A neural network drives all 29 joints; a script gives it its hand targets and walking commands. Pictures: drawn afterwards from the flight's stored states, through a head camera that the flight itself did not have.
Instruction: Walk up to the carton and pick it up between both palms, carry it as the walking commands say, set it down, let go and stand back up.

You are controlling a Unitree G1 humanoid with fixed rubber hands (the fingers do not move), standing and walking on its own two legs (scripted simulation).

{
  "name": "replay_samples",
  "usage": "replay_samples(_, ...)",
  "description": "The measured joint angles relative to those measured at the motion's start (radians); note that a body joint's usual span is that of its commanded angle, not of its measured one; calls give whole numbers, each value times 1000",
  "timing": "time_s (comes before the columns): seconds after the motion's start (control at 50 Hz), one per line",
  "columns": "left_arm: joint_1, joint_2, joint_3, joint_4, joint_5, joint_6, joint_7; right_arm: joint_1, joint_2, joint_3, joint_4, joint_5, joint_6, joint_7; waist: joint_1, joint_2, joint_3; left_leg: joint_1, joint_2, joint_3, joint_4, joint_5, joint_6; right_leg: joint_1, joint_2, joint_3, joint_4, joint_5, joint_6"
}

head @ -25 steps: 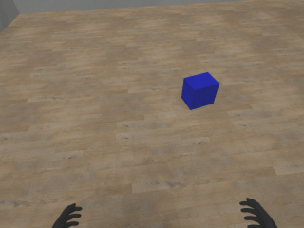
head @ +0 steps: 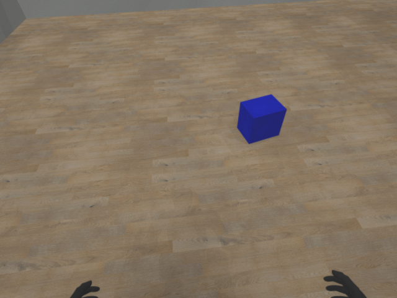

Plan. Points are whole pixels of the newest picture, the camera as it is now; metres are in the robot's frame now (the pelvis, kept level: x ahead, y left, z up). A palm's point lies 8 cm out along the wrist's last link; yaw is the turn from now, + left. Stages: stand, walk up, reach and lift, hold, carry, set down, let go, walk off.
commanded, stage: stand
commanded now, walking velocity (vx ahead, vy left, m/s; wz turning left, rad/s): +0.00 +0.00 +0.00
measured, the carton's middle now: (260, 119) +1.35 -0.44 -0.64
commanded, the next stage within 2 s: walk up in 1.72 s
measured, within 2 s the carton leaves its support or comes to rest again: neither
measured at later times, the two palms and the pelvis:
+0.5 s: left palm out of the picture +0.10 +0.29 -0.10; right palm out of the picture +0.11 -0.29 -0.09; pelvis +0.00 +0.01 +0.00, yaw +0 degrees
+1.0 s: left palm out of the picture +0.06 +0.30 -0.10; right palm out of the picture +0.08 -0.29 -0.09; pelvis -0.02 +0.01 +0.01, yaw +0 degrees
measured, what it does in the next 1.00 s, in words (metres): stands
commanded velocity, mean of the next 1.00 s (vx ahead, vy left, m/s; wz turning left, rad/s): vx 0.00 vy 0.00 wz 0.00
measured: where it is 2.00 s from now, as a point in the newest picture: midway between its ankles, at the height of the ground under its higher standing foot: outside the picture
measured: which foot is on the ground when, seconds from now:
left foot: down 0.00-1.00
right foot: down 0.00-1.00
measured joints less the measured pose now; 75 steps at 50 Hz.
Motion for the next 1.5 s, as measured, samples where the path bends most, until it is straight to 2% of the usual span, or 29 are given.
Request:
replay_samples(0.6, 0, 2, 0, 117, 0, 0, 0, -23, -11, 0, 121, 0, -1, -3, 0, 2, 0, 0, 0, 0, -5, 13, 12, 15, 1, 0, -37, 29, 0)
replay_samples(1.5, -12, 2, 0, 268, 0, 0, 0, -43, -11, 0, 270, 0, -2, -2, 0, 4, 0, 44, 0, 0, -166, 129, 11, 63, 1, 0, -207, 149, 0)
